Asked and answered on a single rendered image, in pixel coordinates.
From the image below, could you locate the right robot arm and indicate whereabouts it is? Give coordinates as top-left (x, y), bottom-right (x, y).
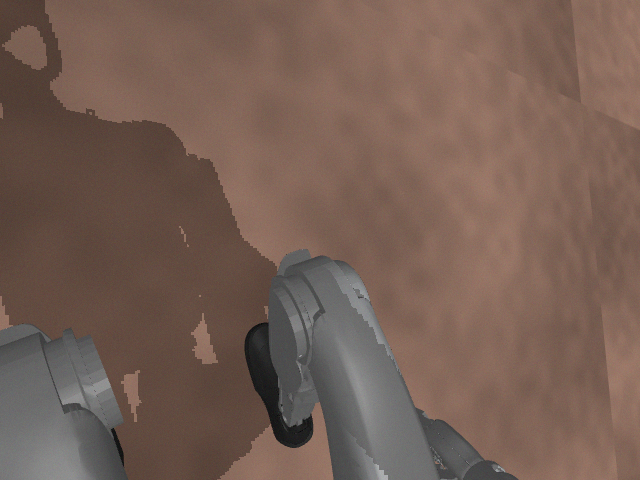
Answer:
top-left (463, 460), bottom-right (518, 480)

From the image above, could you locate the right robot hand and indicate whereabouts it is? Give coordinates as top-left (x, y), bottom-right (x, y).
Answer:
top-left (415, 407), bottom-right (484, 480)

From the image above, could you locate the right robot foot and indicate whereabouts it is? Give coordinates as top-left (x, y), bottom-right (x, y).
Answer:
top-left (244, 323), bottom-right (313, 448)

